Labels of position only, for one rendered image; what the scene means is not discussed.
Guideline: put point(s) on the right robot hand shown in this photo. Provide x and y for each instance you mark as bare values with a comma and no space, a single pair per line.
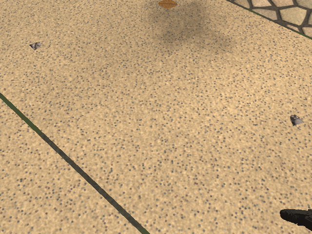
299,217

